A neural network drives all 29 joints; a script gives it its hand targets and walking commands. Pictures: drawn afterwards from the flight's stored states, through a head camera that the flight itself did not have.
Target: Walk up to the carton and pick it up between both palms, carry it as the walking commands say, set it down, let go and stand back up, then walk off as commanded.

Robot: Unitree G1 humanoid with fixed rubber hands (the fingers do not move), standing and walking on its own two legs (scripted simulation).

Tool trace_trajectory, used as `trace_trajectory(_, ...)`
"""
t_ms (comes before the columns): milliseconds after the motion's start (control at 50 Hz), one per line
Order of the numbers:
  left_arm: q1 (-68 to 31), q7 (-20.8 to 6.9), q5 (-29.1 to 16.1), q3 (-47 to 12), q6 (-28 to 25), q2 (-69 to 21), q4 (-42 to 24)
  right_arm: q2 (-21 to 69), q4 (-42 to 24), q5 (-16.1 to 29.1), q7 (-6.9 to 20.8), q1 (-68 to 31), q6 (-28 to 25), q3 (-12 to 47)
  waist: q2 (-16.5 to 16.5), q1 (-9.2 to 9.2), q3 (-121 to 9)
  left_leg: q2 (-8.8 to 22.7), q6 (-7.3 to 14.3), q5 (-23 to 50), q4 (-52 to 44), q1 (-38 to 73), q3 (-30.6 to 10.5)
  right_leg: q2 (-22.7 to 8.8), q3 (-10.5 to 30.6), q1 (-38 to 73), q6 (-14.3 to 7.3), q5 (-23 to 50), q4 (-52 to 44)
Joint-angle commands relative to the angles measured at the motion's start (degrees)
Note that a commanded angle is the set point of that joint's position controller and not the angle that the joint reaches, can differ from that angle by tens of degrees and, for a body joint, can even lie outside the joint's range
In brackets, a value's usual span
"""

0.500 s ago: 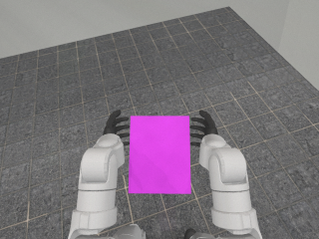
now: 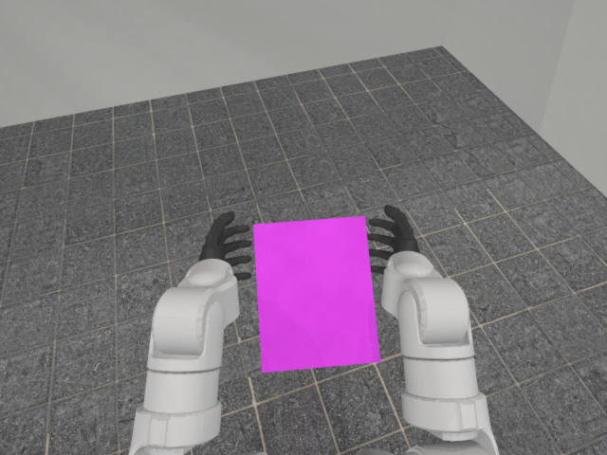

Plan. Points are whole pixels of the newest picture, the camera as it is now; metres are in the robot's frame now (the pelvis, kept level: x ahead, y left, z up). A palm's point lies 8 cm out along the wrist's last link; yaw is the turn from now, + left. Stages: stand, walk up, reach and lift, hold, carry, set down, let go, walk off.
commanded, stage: carry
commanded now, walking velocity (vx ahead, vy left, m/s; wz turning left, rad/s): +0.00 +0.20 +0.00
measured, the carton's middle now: (311, 289) +0.33 +0.00 -0.03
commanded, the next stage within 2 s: none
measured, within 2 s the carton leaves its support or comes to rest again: neither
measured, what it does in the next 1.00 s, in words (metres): steps to the left: left foot, then right foot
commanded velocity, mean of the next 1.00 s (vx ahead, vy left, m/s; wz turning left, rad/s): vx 0.00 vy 0.20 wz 0.00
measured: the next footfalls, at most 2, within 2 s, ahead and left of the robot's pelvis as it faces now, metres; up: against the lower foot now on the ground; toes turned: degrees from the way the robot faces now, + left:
left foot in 0.30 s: +0.07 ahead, +0.21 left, +0.00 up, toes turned +4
right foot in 0.64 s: +0.01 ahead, +0.05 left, +0.00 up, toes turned -8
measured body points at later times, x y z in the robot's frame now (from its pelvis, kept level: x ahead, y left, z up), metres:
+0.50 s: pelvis +0.00 +0.12 +0.01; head +0.02 +0.14 +0.46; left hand +0.30 +0.25 +0.08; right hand +0.32 +0.02 +0.08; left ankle +0.03 +0.21 -0.72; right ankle -0.03 +0.01 -0.67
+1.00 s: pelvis -0.05 +0.25 +0.00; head -0.03 +0.24 +0.45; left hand +0.27 +0.36 +0.09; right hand +0.27 +0.13 +0.09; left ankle -0.04 +0.38 -0.73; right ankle -0.03 +0.06 -0.72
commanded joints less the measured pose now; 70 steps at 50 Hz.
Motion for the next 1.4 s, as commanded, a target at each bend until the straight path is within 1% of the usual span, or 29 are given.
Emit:
trace_trajectory(0, -15.0, -11.8, -12.9, -21.3, -2.8, -56.7, -7.2, 56.8, -8.3, 15.1, 10.3, -16.0, -2.1, 25.0, -19.3, 0.07, -26.9, 2.2, -4.9, -11.8, 18.3, -12.4, -5.1, -24.6, 26.7, 34.8, -11.8, 59.4, -11.0)
trace_trajectory(20, -14.7, -12.0, -12.9, -21.3, -2.8, -57.4, -6.6, 58.0, -7.4, 15.8, 10.4, -16.1, -2.1, 25.7, -15.9, -0.22, -26.7, 3.3, -4.7, -14.6, 23.0, -13.2, -9.9, -25.0, 24.2, 34.8, -14.2, 63.0, -9.9)
trace_trajectory(40, -14.5, -12.3, -13.1, -20.3, -3.5, -57.8, -6.7, 58.4, -8.7, 16.7, 10.6, -17.4, -2.4, 27.0, -14.1, -0.21, -25.2, 3.4, -4.4, -11.8, 23.3, -12.3, -11.6, -22.6, 21.1, 31.3, -12.7, 56.3, -10.4)
trace_trajectory(80, -14.7, -12.4, -12.4, -20.0, -3.8, -58.2, -6.7, 58.2, -10.3, 17.6, 11.1, -19.9, -2.5, 28.4, -12.8, -0.04, -21.9, 5.3, -5.1, -9.9, 18.3, -12.2, -10.4, -21.0, 17.5, 27.6, -11.1, 42.9, -12.9)
trace_trajectory(240, -15.5, -10.7, -11.9, -22.1, -3.1, -54.6, -11.5, 56.1, -10.6, 17.2, 10.0, -14.2, -2.0, 26.1, -11.5, -0.9, -25.9, 1.7, -5.5, 1.5, -9.1, 5.6, -2.1, -12.5, 5.1, 22.3, -3.2, 39.5, -3.7)
trace_trajectory(260, -13.5, -10.5, -11.5, -22.2, -2.3, -54.1, -9.5, 55.4, -9.6, 16.5, 10.0, -12.9, -1.4, 25.5, -9.0, -0.92, -26.4, 4.3, -5.0, 8.2, -12.3, 10.9, -5.2, -10.8, 4.1, 18.8, -0.9, 32.1, -2.0)
trace_trajectory(300, -14.3, -10.4, -12.0, -23.1, -1.4, -54.4, -9.6, 54.3, -8.8, 16.2, 10.2, -12.7, -0.8, 24.6, 8.4, -0.75, -27.1, 17.4, -0.4, 51.0, -6.0, 26.0, -17.8, -5.9, -0.3, 0.6, 2.8, -1.0, 8.6)
trace_trajectory(320, -14.2, -10.3, -11.6, -22.9, -0.9, -54.9, -7.9, 54.5, -7.6, 16.0, 10.4, -12.9, -0.4, 24.2, 12.8, -1.07, -24.6, 20.7, 3.3, 61.3, -6.7, 27.4, -20.6, -2.9, -0.8, -6.0, 3.1, -18.5, 15.4)
trace_trajectory(340, -16.4, -10.5, -12.1, -24.6, -0.5, -55.4, -8.3, 55.0, -7.1, 15.4, 10.5, -13.9, -0.2, 23.4, 13.9, -1.73, -23.7, 21.0, 7.1, 59.4, -5.9, 24.5, -20.1, -2.0, 1.1, -6.9, 3.1, -22.4, 19.3)
trace_trajectory(380, -19.1, -11.2, -13.5, -25.7, 0.0, -57.7, -6.8, 55.9, -5.8, 13.6, 10.2, -13.9, -0.2, 20.9, 12.0, -1.8, -18.8, 19.1, 7.7, 47.3, -8.7, 18.7, -19.5, -0.4, 1.6, -8.8, 2.3, -19.8, 23.7)
trace_trajectory(480, -22.7, -11.2, -16.7, -26.4, -1.7, -60.0, -9.9, 56.7, -8.2, 13.7, 10.2, -15.2, -1.8, 19.5, 10.0, -1.84, -25.1, 16.3, 6.3, 41.5, -7.7, 23.7, -14.0, 0.4, 2.8, -7.7, 1.2, -11.3, 17.9)
trace_trajectory(560, -17.6, -11.0, -14.8, -23.6, -1.9, -58.2, -8.7, 56.7, -8.4, 14.2, 10.0, -14.5, -1.9, 21.6, 6.9, -0.68, -27.8, 14.9, 5.3, 35.1, -5.7, 18.5, -13.6, -0.2, 2.6, 5.3, -0.8, -4.5, -1.8)
trace_trajectory(600, -16.2, -11.2, -13.7, -21.8, -2.1, -57.7, -8.2, 56.7, -8.4, 14.6, 9.8, -15.7, -1.7, 23.4, -0.7, 0.86, -27.8, 11.1, 0.0, 24.5, -0.4, 2.7, -11.0, -8.3, 10.3, 23.5, -3.4, 8.4, -14.1)
trace_trajectory(620, -15.6, -11.3, -13.1, -20.8, -2.2, -57.0, -7.6, 56.9, -9.6, 15.0, 9.8, -16.8, -1.5, 24.5, -16.7, 0.56, -26.2, 5.6, -3.8, 3.6, 8.7, -9.9, -6.8, -23.4, 27.7, 30.6, -9.0, 27.3, -16.8)
trace_trajectory(640, -15.5, -11.6, -12.4, -21.0, -2.1, -58.4, -6.6, 58.1, -9.3, 15.6, 10.1, -18.0, -1.3, 25.6, -19.0, -0.09, -22.5, 2.9, -5.6, -12.1, 19.4, -15.5, -6.9, -27.5, 30.4, 29.0, -14.2, 39.5, -16.7)
trace_trajectory(660, -14.8, -11.8, -12.1, -20.7, -2.2, -58.9, -5.5, 59.1, -7.8, 15.9, 10.3, -18.3, -1.4, 26.1, -12.6, -0.2, -21.7, 3.9, -5.7, -10.7, 24.4, -14.3, -11.2, -26.2, 25.4, 26.6, -15.0, 40.2, -15.7)
trace_trajectory(720, -16.4, -12.0, -12.3, -19.7, -3.1, -59.5, -6.6, 59.3, -11.3, 18.2, 10.8, -23.1, -1.7, 28.9, -9.8, -0.42, -17.8, 5.5, -6.3, -5.0, 21.7, -12.0, -10.1, -19.8, 15.8, 20.0, -10.5, 29.8, -16.3)
trace_trajectory(900, -13.9, -10.4, -11.1, -19.7, -2.2, -54.7, -8.3, 56.3, -9.3, 17.3, 9.5, -14.9, -0.6, 26.2, -15.6, -0.84, -23.9, 1.8, -6.6, 0.5, -9.5, 4.2, -1.8, -12.6, 5.7, 22.7, -3.0, 36.5, -5.2)
trace_trajectory(940, -13.2, -10.4, -11.3, -20.9, -1.3, -54.9, -7.5, 55.7, -8.7, 16.8, 9.7, -14.4, 0.0, 25.4, -6.3, -0.47, -26.5, 8.5, -5.2, 20.8, -10.6, 16.9, -9.1, -9.3, 3.2, 13.0, 0.9, 22.5, 0.2)
trace_trajectory(980, -14.9, -10.3, -11.5, -21.6, -0.7, -56.1, -6.3, 55.7, -7.0, 16.5, 10.1, -14.4, 0.3, 24.2, 11.6, -0.52, -23.5, 20.5, 0.4, 55.9, -7.7, 28.5, -20.2, -4.1, -0.9, -7.7, 3.6, -15.4, 13.2)
trace_trajectory(1000, -17.6, -10.5, -12.5, -23.8, -0.6, -57.4, -7.6, 56.7, -6.7, 15.8, 10.4, -15.4, -0.1, 23.0, 14.3, -1.52, -22.7, 21.0, 5.5, 56.6, -6.8, 24.5, -19.3, -2.6, 1.2, -7.8, 3.3, -20.4, 19.6)
trace_trajectory(1060, -23.5, -11.6, -15.2, -26.6, -0.8, -60.1, -8.2, 57.8, -6.4, 13.4, 10.2, -15.5, -1.1, 19.7, 12.3, -1.44, -19.0, 17.5, 6.8, 38.5, -10.0, 16.2, -16.7, -0.2, 2.9, -8.8, 1.5, -16.3, 27.3)
trace_trajectory(1140, -24.9, -11.4, -17.6, -27.9, -2.0, -60.9, -10.5, 57.1, -7.2, 13.0, 10.2, -14.5, -2.5, 17.9, 11.7, -1.54, -24.6, 15.2, 5.2, 34.3, -8.5, 23.0, -12.6, 0.2, 2.9, -9.1, 1.2, -10.9, 20.5)
trace_trajectory(1240, -17.2, -11.5, -15.2, -24.1, -2.4, -58.1, -8.9, 56.7, -7.6, 13.3, 9.8, -12.8, -2.5, 21.2, 4.8, 0.05, -28.2, 14.0, 4.0, 30.6, -5.3, 15.4, -13.2, -1.1, 2.9, 10.7, -1.2, 0.3, -9.3)
trace_trajectory(1260, -16.5, -11.6, -14.5, -22.7, -2.4, -57.7, -8.7, 56.7, -7.6, 13.6, 9.6, -13.6, -2.4, 22.2, 0.8, 0.86, -28.4, 12.4, 1.2, 28.1, -2.2, 6.0, -12.0, -6.1, 7.8, 21.2, -2.4, 6.6, -14.7)
trace_trajectory(1280, -15.7, -11.7, -13.7, -21.5, -2.5, -56.9, -8.1, 56.9, -8.9, 14.1, 9.6, -15.3, -2.2, 23.5, -13.2, 0.95, -27.5, 7.2, -2.8, 12.6, 6.3, -7.2, -8.4, -19.9, 24.0, 30.0, -7.1, 22.9, -16.6)
trace_trajectory(1300, -15.5, -11.9, -12.9, -21.4, -2.5, -57.8, -7.2, 57.9, -8.9, 14.6, 9.8, -16.1, -1.9, 24.7, -21.1, -0.11, -23.1, 3.2, -5.4, -9.6, 15.4, -16.3, -5.8, -27.0, 30.5, 31.0, -12.6, 40.3, -16.4)
trace_trajectory(1320, -14.1, -12.1, -12.2, -21.5, -2.5, -58.4, -6.2, 58.6, -8.4, 15.0, 9.9, -16.8, -2.0, 25.4, -15.3, -0.27, -21.9, 4.0, -5.9, -11.1, 22.4, -16.4, -9.5, -27.5, 26.7, 28.7, -14.7, 43.5, -16.0)
trace_trajectory(1380, -14.8, -12.4, -12.1, -19.7, -3.6, -59.4, -6.3, 59.5, -11.6, 18.0, 10.7, -22.4, -2.3, 29.4, -11.0, -0.19, -18.1, 5.3, -6.3, -3.0, 23.2, -13.0, -9.9, -19.8, 15.3, 21.2, -10.4, 31.5, -16.3)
